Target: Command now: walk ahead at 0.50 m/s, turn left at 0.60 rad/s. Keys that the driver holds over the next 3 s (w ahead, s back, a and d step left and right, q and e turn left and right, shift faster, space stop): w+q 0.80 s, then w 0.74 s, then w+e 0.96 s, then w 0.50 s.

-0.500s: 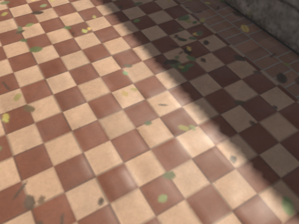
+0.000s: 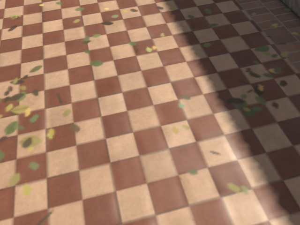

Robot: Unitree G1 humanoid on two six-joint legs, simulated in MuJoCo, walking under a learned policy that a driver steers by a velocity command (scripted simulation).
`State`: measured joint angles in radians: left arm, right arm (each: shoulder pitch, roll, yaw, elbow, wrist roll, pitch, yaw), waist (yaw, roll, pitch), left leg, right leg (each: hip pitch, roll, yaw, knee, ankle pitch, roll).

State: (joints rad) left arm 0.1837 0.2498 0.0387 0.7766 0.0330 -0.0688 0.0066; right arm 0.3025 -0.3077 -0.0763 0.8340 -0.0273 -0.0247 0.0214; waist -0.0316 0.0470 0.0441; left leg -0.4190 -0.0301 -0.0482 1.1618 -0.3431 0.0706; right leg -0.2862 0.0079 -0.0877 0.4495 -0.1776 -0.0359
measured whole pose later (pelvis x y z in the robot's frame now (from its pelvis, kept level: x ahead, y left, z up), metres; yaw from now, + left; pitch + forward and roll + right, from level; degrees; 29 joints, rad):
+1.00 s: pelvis +0.53 +0.15 -0.01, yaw +33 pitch +1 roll +0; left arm 0.12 0.27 0.03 0.70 0.04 -0.06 -0.01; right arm 0.41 -0.30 -0.06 0.85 -0.01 -0.05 0.00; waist -0.06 0.02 0.04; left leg -0.19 -0.13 -0.14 1.04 -0.42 0.08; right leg -0.42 0.03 -0.04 0.58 -0.18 -0.05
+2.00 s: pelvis +0.97 +0.44 -0.02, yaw +22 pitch +1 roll +1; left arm 0.08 0.24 0.04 0.77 0.05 -0.04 -0.04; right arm 0.39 -0.23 -0.03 0.97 -0.02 -0.07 -0.02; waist -0.03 0.00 0.05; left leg 0.02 0.04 0.23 0.64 -0.47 0.02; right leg -0.47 0.05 -0.11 0.59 -0.16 -0.15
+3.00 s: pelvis +1.49 +0.55 -0.01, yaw -1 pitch +1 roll +2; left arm 0.05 0.24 0.01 0.73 0.05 -0.05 -0.03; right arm 0.45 -0.25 -0.04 0.95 -0.01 -0.06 0.02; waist -0.07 0.00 0.02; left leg -0.02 0.02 0.08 0.48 -0.43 0.00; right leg -0.42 -0.01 -0.06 0.53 -0.14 -0.08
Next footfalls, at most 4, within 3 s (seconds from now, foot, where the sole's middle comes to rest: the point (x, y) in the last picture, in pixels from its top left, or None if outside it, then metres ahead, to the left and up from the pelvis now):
0.36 left None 0.31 0.15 -0.78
0.92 right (129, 181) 0.68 0.14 -0.77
1.42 left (66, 165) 0.78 0.45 -0.78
1.98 right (77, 112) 1.13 0.44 -0.78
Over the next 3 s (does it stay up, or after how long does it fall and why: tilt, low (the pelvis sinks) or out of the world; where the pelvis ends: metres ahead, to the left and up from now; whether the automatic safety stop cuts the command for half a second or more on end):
stays up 1.49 0.55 -0.01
